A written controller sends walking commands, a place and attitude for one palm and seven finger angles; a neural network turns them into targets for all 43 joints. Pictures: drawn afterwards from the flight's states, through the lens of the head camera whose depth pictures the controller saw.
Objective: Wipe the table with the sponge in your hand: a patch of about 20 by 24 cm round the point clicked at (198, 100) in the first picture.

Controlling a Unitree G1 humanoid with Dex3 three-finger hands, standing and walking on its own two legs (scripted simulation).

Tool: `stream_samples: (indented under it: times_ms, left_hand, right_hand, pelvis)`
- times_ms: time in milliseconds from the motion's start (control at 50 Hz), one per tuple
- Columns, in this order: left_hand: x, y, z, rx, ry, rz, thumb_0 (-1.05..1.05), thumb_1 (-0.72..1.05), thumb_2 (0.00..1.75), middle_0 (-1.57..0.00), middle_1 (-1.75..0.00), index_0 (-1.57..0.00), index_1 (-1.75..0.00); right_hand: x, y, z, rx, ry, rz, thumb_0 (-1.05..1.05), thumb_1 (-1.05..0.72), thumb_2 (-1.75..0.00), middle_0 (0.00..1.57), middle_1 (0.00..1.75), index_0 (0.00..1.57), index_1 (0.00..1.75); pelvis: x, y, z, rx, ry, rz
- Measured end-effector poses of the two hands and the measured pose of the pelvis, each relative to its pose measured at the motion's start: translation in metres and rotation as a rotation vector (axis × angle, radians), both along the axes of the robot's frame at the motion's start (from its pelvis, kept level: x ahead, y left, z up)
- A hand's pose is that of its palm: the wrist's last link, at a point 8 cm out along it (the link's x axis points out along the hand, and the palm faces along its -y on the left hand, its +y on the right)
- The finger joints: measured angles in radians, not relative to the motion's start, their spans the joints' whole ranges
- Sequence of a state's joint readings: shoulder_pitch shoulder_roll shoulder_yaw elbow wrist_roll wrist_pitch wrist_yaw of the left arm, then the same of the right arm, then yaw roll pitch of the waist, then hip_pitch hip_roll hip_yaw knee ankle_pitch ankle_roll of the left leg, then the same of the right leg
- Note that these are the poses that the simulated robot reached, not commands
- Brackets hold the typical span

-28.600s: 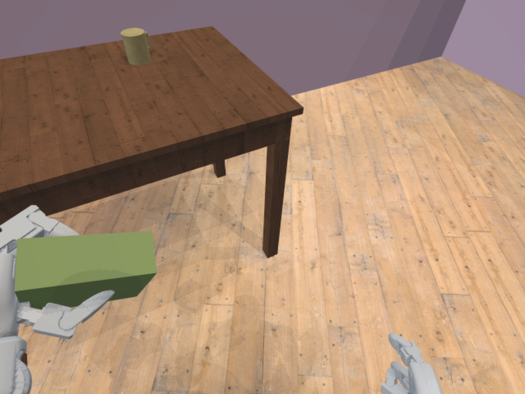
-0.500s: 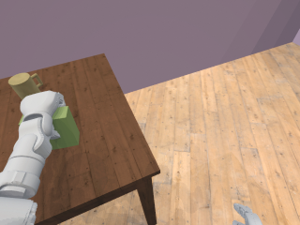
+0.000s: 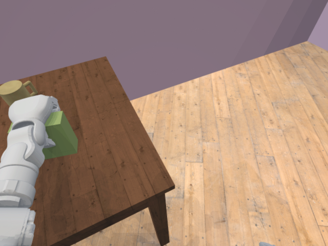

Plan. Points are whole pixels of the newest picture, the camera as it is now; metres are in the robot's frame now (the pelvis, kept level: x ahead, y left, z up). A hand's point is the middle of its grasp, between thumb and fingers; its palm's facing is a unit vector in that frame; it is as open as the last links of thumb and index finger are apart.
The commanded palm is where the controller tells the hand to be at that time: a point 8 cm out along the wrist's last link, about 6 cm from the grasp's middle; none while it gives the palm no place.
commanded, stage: slide back across to the first lane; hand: left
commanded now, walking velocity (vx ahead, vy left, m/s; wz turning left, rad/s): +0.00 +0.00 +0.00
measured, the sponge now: (50, 141) +0.37 +0.34 +0.04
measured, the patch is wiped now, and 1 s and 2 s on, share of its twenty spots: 1.00 1.00 1.00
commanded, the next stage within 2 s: wipe back along the first lane in 0.46 s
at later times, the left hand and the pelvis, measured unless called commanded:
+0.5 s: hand (17, 130) +0.36 +0.39 +0.10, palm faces -0.05 -0.03 -1.00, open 9.2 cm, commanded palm +0.33 +0.40 +0.15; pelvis +0.02 +0.02 +0.00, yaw +1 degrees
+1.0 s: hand (7, 143) +0.32 +0.40 +0.10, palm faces +0.00 -0.03 -1.00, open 9.2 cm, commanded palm +0.28 +0.38 +0.13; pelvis +0.02 +0.04 +0.00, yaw +2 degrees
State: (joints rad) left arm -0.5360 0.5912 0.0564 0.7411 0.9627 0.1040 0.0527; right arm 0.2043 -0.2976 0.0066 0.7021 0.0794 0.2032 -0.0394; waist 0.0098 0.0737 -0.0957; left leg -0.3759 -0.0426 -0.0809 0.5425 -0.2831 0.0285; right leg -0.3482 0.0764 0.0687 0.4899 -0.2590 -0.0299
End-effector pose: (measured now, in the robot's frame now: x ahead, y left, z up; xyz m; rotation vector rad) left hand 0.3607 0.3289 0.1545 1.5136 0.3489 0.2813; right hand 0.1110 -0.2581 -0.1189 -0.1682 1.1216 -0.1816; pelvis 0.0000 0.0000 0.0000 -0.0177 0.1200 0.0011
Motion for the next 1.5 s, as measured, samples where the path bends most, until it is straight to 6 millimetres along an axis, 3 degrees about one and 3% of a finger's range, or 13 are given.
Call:
stream_samples:
  times_ms: [160,480,680,1160,1500]
  left_hand:
    - [-0.012,0.021,0.003,0.027,-0.006,0.053,-0.01,-0.51,1.09,-0.81,-1.38,-0.86,-1.48]
    - [-0.021,0.055,0.002,0.007,0.019,0.037,-0.02,-0.49,1.08,-0.80,-1.39,-0.84,-1.50]
    - [-0.033,0.078,0.001,0.011,0.014,0.079,-0.02,-0.48,1.08,-0.79,-1.39,-0.84,-1.50]
    - [-0.070,0.057,-0.002,0.010,-0.038,0.068,-0.03,-0.44,1.06,-0.75,-1.44,-0.80,-1.54]
    - [-0.098,0.036,-0.001,0.004,-0.057,0.077,-0.02,-0.43,1.06,-0.75,-1.44,-0.80,-1.54]
  right_hand:
    - [0.010,0.006,0.006,-0.004,-0.022,0.004,0.01,-0.91,-0.90,0.20,0.30,0.20,0.30]
    - [0.062,0.030,0.017,-0.013,-0.082,0.081,0.01,-0.91,-0.90,0.20,0.30,0.20,0.30]
    - [0.071,0.039,0.014,0.004,-0.063,0.097,0.01,-0.91,-0.90,0.20,0.30,0.20,0.30]
    - [0.091,0.068,0.023,0.049,-0.161,0.161,0.01,-0.91,-0.90,0.20,0.30,0.20,0.30]
    - [0.105,0.064,0.024,0.058,-0.199,0.186,0.01,-0.91,-0.90,0.20,0.30,0.20,0.30]
  pelvis:
    - [0.002,0.006,0.002,-0.002,-0.023,0.002]
    - [0.018,0.020,0.003,-0.011,-0.016,0.019]
    - [0.027,0.027,0.003,-0.016,-0.004,0.022]
    - [0.019,0.036,0.003,-0.016,-0.040,0.030]
    - [0.024,0.028,0.004,-0.010,-0.061,0.028]
